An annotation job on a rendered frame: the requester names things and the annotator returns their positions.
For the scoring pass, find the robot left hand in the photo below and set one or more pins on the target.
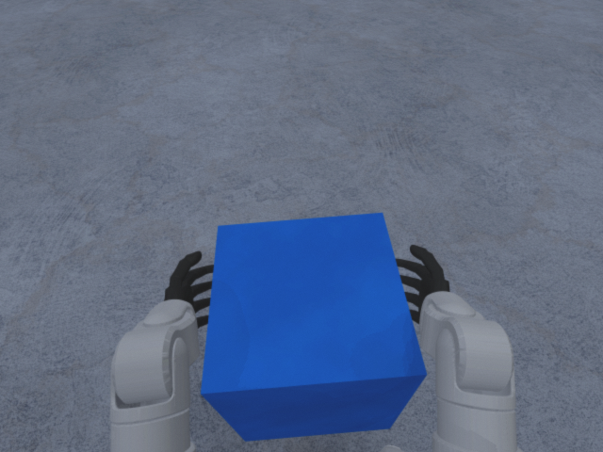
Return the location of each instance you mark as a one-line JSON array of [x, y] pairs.
[[181, 280]]

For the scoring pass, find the robot right hand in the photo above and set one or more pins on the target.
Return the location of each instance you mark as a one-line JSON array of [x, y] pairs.
[[432, 276]]

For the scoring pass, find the left robot forearm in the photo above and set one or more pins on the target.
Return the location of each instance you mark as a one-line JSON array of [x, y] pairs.
[[149, 381]]

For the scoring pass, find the right robot forearm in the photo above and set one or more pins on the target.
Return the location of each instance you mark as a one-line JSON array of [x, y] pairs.
[[474, 377]]

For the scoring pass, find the carton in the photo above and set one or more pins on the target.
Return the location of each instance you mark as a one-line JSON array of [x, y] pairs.
[[309, 330]]

